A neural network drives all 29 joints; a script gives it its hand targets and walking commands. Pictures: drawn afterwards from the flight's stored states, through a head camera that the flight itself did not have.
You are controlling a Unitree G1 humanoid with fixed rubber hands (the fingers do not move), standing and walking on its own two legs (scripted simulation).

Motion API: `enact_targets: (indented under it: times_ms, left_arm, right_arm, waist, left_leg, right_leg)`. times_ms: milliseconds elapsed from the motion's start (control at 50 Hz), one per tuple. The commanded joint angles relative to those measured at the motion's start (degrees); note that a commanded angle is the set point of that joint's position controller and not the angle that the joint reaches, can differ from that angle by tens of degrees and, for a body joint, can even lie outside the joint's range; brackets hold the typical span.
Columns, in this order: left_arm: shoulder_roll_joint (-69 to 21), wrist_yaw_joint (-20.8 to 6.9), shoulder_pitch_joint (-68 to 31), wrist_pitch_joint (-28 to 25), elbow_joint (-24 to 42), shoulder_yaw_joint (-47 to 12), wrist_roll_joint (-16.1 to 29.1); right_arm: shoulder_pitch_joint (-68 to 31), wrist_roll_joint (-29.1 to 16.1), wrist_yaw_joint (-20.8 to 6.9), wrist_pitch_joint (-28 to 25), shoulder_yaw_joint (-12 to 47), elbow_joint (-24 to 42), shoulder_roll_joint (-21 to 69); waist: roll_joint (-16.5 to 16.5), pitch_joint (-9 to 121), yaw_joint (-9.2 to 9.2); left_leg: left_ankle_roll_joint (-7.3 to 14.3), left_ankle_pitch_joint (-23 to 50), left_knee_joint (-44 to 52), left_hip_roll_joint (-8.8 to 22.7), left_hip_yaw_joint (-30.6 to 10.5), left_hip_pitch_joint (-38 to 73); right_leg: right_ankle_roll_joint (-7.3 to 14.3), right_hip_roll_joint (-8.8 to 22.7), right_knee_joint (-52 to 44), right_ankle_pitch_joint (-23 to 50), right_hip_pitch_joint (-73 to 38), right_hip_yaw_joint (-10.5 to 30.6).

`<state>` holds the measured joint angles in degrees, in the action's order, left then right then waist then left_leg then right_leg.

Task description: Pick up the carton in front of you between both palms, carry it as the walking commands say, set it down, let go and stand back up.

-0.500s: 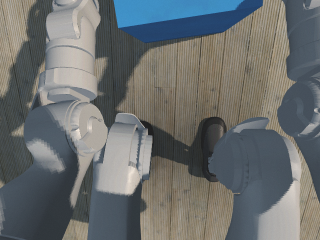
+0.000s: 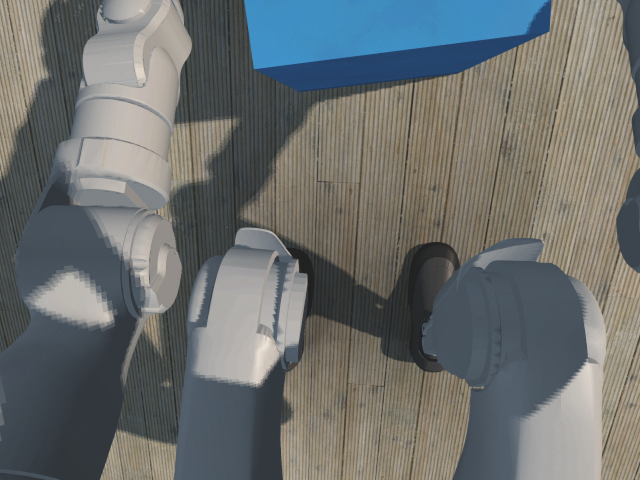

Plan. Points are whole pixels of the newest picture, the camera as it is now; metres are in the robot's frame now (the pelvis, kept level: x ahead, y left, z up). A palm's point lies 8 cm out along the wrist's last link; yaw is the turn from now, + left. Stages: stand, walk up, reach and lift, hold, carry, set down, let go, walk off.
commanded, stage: set down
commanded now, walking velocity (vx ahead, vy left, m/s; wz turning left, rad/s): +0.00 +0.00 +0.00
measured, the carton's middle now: out of the picture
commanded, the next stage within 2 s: let go in 1.00 s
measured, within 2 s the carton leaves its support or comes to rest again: neither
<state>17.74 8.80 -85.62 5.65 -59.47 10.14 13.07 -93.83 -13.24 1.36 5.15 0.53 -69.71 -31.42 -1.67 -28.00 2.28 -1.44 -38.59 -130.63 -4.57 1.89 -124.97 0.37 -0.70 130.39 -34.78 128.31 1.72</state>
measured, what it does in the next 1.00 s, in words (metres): rises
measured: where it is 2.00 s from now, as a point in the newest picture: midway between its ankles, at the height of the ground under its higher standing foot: (357, 327)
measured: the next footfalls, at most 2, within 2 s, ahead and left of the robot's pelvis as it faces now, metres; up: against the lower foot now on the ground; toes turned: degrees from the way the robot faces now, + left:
none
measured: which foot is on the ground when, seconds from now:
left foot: down 0.00-1.00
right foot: down 0.00-1.00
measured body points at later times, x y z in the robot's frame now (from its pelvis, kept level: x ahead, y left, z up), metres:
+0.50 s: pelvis +0.00 +0.00 +0.12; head +0.35 -0.03 +0.39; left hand +0.57 +0.17 +0.00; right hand +0.60 -0.22 +0.00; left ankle +0.10 +0.11 -0.32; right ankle +0.10 -0.12 -0.32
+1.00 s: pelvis +0.02 -0.01 +0.26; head +0.35 -0.03 +0.56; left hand +0.57 +0.18 +0.16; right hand +0.60 -0.23 +0.16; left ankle +0.09 +0.11 -0.32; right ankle +0.10 -0.12 -0.32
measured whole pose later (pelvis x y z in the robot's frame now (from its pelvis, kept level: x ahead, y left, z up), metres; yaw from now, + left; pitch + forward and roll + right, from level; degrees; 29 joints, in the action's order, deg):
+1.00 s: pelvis +0.02 -0.01 +0.26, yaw -2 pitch +47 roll +3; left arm 11.0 5.8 -69.0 13.2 -44.8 20.8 1.6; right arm -79.3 2.2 -3.2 13.1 -14.2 -58.9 -24.5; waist 0.7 0.2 4.1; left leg -1.6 -22.7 -72.7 -2.6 -1.0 -97.0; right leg 0.8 -1.8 72.7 -19.9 99.7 1.9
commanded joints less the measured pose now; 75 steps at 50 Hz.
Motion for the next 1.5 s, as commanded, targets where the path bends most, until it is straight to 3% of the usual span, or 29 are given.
enact_targets:
  times_ms: [0,80,160,240,360,580,1000,1100,1200,1320,1480]
  left_arm:
    - [5.29,1.08,-14.43,0.17,9.74,-0.93,1.13]
    - [5.28,2.87,-13.71,2.9,14.9,0.3,-0.17]
    - [3.44,2.81,-11.2,4.71,12.05,3.34,-3.15]
    - [1.41,1.57,-9.23,4.7,10.32,6.17,-6.49]
    - [1.81,0.65,-8.54,4.98,12.47,8.55,-8.37]
    - [3.74,-0.11,-4.46,7.38,19.92,8.02,-6.55]
    - [-1.36,-3.8,5.32,6.0,20.39,11.92,-13.35]
    - [-1.66,-6.09,13.84,4.85,21.81,12.02,-17.05]
    - [0.05,-9.37,27.61,3.38,26.88,8.9,-19.53]
    - [-0.26,-11.84,40.85,1.2,31.46,4.7,-17.34]
    - [-2.5,-13.02,60.26,-2.49,30.2,1.53,-14.56]
  right_arm:
    - [-16.4,0.2,-0.13,-0.18,-1.01,7.44,-6.98]
    - [-16.59,2.77,0.33,2.27,-4.02,12.06,-8.3]
    - [-13.84,5.4,-0.38,3.98,-6.5,8.75,-5.85]
    - [-11.59,8.04,-1.59,3.89,-8.36,6.8,-3.52]
    - [-11.66,10.41,-2.09,4.55,-9.79,9.24,-2.89]
    - [-10.07,10.69,-1.84,8.23,-9.5,17.77,-3.01]
    - [0.42,17.33,-5.02,6.34,-16.84,16.02,1.57]
    - [9.66,21.39,-3.69,5.92,-19.23,19.2,4.92]
    - [24.92,22.05,-0.82,5.13,-18.73,28.79,10.01]
    - [38.86,18.86,-0.37,2.47,-15.72,38.34,12.43]
    - [60.69,17.74,-2.14,-1.65,-13.57,37.15,14.41]
  waist:
    - [5.23,86.43,0.38]
    - [5.24,92.61,-0.06]
    - [5.61,81.28,0.51]
    - [5.63,77.2,1.1]
    - [7.08,82.87,2.0]
    - [10.36,96.65,2.85]
    - [7.47,86.8,2.46]
    - [7.03,90.22,1.52]
    - [5.94,92.91,1.51]
    - [4.28,84.53,1.04]
    - [2.74,71.34,0.08]
  left_leg:
    - [-1.2,30.49,13.02,0.39,1.4,36.74]
    - [-0.75,28.73,16.99,-0.71,2.07,40.3]
    - [-0.66,22.31,21.72,-0.93,1.84,33.34]
    - [-1.0,21.07,25.65,-0.71,1.85,29.49]
    - [-1.12,21.93,31.48,-0.77,2.68,29.88]
    - [-1.29,27.18,42.43,-1.05,4.08,33.83]
    - [-2.41,33.65,67.74,-0.21,1.82,50.82]
    - [-2.31,36.89,72.78,-0.16,1.62,56.2]
    - [-1.09,40.93,77.59,-0.1,1.06,62.87]
    - [-0.05,43.44,83.12,1.13,-1.26,75.1]
    - [-0.17,45.42,88.91,2.65,-3.88,87.53]
  right_leg:
    - [0.36,0.04,-8.85,27.28,-43.85,-1.97]
    - [0.74,-1.13,-13.29,25.33,-46.16,-3.29]
    - [0.73,-1.29,-18.47,19.13,-40.68,-3.05]
    - [0.39,-1.38,-22.78,18.27,-38.47,-2.37]
    - [-0.11,-2.0,-29.01,20.92,-44.75,-2.07]
    - [-0.67,-3.26,-38.98,31.83,-65.25,-1.77]
    - [-1.02,-2.91,-64.96,36.11,-76.29,-0.79]
    - [-1.39,-2.86,-70.05,42.47,-85.67,-0.15]
    - [-1.57,-2.52,-74.73,49.33,-95.7,0.99]
    - [-1.14,-2.37,-81.36,45.13,-94.6,0.2]
    - [-0.67,-1.76,-87.99,40.28,-94.02,0.13]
